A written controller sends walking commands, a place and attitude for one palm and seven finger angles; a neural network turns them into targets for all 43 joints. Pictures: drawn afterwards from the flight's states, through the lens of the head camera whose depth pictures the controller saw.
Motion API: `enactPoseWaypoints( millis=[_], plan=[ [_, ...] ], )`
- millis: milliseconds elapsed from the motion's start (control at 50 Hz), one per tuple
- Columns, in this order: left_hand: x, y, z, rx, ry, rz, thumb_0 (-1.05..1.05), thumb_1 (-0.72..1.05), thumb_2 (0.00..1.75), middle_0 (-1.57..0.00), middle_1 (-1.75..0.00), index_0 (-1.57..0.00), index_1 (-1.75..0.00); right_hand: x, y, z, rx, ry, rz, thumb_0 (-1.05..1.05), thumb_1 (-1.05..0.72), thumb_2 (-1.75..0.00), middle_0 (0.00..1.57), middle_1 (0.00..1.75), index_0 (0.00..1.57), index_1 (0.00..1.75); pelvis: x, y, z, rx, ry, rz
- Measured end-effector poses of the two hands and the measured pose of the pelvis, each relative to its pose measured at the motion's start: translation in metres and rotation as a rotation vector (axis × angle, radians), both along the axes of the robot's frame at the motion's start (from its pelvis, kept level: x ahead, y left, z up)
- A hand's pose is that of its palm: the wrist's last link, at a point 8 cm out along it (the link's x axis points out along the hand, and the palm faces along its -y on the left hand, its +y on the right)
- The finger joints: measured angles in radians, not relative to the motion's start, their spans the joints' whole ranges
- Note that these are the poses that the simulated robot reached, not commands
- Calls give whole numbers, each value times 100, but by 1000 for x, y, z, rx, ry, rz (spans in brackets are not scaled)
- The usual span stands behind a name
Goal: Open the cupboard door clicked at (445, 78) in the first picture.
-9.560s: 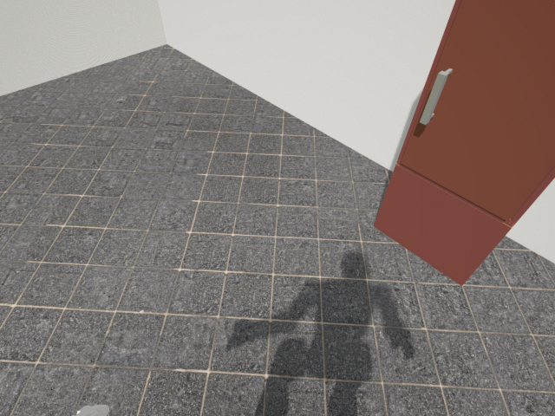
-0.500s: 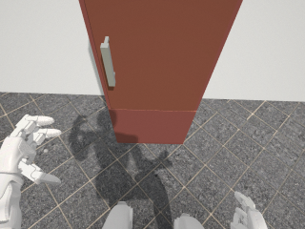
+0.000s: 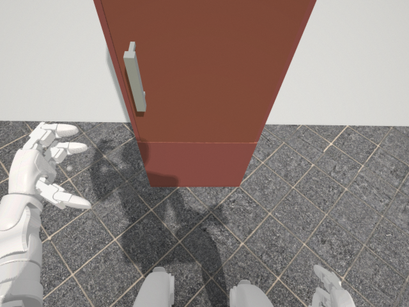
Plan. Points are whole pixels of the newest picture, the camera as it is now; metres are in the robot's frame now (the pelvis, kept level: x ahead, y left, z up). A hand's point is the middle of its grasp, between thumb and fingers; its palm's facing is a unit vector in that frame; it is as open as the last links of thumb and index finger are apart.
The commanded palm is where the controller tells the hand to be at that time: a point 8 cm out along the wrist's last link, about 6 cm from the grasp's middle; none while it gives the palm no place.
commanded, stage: move the hooked fingers beside the handle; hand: left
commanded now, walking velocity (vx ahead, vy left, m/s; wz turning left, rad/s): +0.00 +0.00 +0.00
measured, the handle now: (137, 78) +0.60 +0.18 +0.05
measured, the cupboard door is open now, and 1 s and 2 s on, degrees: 0 0 0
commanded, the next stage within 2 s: slide the fingers in behind the handle in 1.98 s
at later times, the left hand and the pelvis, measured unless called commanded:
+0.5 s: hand (88, 134) +0.43 +0.25 +0.05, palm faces +0.05 -1.00 -0.02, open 14.0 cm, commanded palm +0.41 +0.29 +0.05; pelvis +0.00 +0.01 -0.01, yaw -1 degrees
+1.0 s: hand (105, 105) +0.51 +0.24 +0.05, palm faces +0.05 -1.00 -0.02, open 14.0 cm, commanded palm +0.50 +0.28 +0.04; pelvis -0.01 +0.00 -0.02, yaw -2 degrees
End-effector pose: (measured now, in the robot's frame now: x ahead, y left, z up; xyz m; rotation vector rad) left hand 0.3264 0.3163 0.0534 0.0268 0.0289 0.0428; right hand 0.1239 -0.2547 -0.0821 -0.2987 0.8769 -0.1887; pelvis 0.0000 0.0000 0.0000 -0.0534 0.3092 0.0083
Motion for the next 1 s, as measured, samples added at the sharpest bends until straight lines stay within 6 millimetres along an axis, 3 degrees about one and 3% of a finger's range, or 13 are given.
enactPoseWaypoints(
  millis=[220,1000],
  plan=[
    [31,-2,-3,-3,-5,-3,-1,-50,30,-30,-120,-30,-120,-35,-5,-9,-14,133,-52,1,-90,-90,20,30,21,30,0,5,-1,-4,20,-3],
    [158,-26,-2,-4,-1,9,-1,-50,30,-30,-120,-30,-120,-125,-16,-35,-30,448,-188,0,-90,-90,20,30,20,30,-8,-1,-25,-16,135,-31]
  ],
)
